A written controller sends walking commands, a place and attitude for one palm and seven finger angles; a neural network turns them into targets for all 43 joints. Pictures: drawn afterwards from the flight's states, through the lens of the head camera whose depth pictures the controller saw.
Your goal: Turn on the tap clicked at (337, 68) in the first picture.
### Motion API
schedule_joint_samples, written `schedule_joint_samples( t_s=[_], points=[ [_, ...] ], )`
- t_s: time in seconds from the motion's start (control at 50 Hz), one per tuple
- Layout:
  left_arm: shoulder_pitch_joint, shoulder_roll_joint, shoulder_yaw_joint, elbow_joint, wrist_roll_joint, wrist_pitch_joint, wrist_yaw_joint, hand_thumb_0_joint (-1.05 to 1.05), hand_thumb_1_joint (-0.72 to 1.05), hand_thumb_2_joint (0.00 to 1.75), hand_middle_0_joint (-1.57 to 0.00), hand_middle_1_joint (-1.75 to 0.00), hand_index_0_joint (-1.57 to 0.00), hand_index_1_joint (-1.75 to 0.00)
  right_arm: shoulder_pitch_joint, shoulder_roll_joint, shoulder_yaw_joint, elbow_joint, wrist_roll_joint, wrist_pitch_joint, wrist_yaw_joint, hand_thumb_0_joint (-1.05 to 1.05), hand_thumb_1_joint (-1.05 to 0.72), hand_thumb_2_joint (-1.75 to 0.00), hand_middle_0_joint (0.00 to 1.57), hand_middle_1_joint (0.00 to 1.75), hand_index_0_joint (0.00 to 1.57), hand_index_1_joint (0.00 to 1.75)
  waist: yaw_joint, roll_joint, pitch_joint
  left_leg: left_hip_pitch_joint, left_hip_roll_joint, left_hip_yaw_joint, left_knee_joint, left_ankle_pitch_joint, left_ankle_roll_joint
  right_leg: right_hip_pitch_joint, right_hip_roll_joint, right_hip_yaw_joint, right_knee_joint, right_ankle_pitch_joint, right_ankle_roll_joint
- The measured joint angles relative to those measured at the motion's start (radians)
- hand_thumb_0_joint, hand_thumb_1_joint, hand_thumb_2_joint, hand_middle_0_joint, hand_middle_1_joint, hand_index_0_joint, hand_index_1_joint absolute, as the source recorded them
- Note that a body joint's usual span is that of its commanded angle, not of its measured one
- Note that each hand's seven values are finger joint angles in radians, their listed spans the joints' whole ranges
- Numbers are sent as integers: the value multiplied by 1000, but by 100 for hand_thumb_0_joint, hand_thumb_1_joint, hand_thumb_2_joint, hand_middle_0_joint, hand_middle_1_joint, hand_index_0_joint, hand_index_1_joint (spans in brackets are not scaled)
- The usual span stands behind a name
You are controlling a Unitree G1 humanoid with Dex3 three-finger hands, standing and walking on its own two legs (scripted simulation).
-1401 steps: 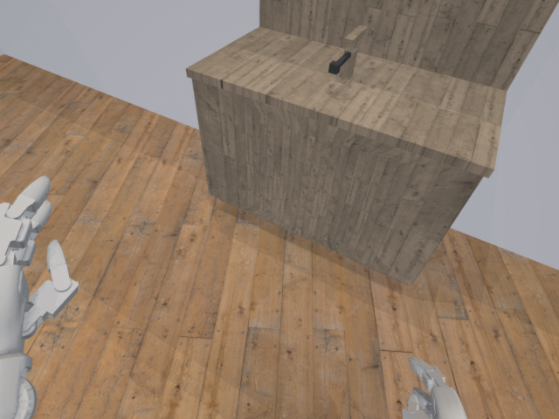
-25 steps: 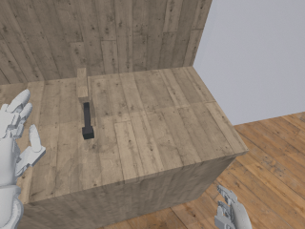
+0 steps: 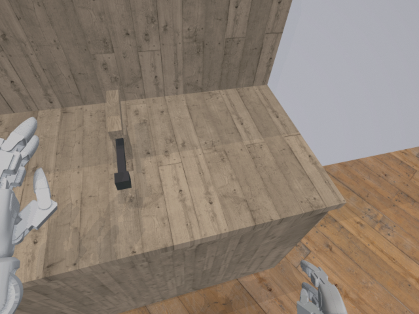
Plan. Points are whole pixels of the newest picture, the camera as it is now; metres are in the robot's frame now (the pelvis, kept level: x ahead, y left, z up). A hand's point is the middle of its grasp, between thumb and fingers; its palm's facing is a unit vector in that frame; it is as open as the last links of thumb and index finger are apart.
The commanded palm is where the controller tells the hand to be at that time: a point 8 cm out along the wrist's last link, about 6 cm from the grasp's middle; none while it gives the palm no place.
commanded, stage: look again from close up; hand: left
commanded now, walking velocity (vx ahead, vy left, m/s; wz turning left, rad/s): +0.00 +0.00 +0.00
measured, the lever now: (122, 180) +0.35 +0.21 +0.02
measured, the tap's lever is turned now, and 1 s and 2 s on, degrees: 0 0 0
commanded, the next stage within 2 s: shuffle to correct the standing spot in 0.18 s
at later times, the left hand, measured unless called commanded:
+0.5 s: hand (77, 197) +0.23 +0.21 +0.16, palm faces +0.35 -0.87 -0.35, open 7.4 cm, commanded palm +0.17 +0.25 +0.17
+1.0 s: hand (129, 202) +0.23 +0.14 +0.16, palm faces +0.29 -0.87 -0.40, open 7.4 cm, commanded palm +0.17 +0.18 +0.17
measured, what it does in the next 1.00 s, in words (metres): shifts its weight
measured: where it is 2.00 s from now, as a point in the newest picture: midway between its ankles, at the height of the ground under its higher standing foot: outside the picture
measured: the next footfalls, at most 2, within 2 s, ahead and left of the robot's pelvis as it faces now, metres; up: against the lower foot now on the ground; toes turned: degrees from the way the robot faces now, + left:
none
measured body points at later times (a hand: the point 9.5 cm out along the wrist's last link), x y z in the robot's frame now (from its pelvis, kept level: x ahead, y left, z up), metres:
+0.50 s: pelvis +0.01 -0.03 +0.00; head +0.03 -0.01 +0.45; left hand +0.21 +0.25 +0.18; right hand +0.19 -0.26 -0.07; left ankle +0.02 +0.06 -0.74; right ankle +0.01 -0.14 -0.74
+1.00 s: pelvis +0.01 -0.09 -0.01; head +0.04 -0.09 +0.44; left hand +0.21 +0.18 +0.19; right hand +0.18 -0.34 -0.08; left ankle +0.02 +0.06 -0.74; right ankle +0.01 -0.14 -0.74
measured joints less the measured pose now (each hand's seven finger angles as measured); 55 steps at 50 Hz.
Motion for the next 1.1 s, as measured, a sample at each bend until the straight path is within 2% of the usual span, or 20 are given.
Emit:
schedule_joint_samples(
  t_s=[0.14, 0.32, 0.4, 0.54, 0.7, 0.94, 1.1],
  points=[
    [22, 19, 22, -9, -8, -22, 2, 2, 89, 90, -21, -30, -21, -30, -6, -16, -13, -2, 2, -1, -5, 2, -90, -89, 20, 30, 21, 30, -9, 16, -25, 0, 13, -3, -2, -2, -11, 3, 13, -2, -11, 2, -12],
    [25, -11, -4, 50, -13, 9, 2, 1, 89, 90, -21, -30, -21, -30, -15, -29, -18, 1, 7, 9, -16, 2, -90, -89, 20, 30, 21, 30, -2, 28, -45, 6, 26, -4, -15, 1, -23, 9, 27, -2, -27, 7, -25],
    [8, -15, -14, 40, -14, 20, 3, 2, 89, 90, -21, -30, -21, -30, -20, -23, -16, -1, 6, 9, -19, 2, -90, -89, 20, 30, 21, 30, 3, 16, -37, 10, 30, -5, -24, 5, -31, 7, 31, -2, -25, 7, -32],
    [-12, 16, 17, -5, -29, 18, 0, 2, 89, 90, -21, -30, -21, -30, -28, 0, -12, -19, 6, 17, -9, 2, -90, -89, 20, 30, 21, 30, -1, 1, -26, 8, 43, -5, -27, 6, -49, -2, 44, -2, -15, 1, -48],
    [24, 27, 22, -14, -43, 40, -21, 1, 89, 90, -21, -30, -21, -30, -27, 4, -16, -34, 6, 32, -1, 2, -90, -89, 20, 30, 21, 30, -11, 12, -29, -13, 73, -9, 2, -9, -74, -19, 73, -6, -2, -7, -73],
    [50, 37, 34, -53, -64, 62, -24, 2, 89, 90, -21, -30, -21, -30, -25, -28, -44, -27, 6, 39, -17, 2, -90, -89, 20, 30, 21, 30, -14, 25, -30, -50, 122, -28, 58, -34, -116, -47, 121, -23, 31, -22, -121],
    [67, 37, 33, -46, -71, 69, -23, 1, 89, 90, -21, -30, -21, -30, -16, -39, -57, -22, 11, 52, -23, 2, -90, -89, 20, 30, 21, 30, -29, 32, -54, -64, 137, -36, 87, -51, -109, -58, 136, -32, 55, -38, -136]
  ],
)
